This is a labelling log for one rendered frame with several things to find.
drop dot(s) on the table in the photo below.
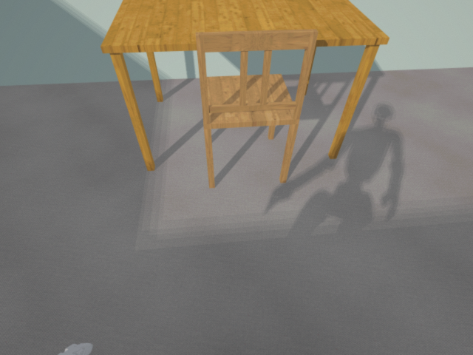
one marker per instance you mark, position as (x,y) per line
(171,25)

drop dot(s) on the chair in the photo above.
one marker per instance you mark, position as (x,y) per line
(252,100)

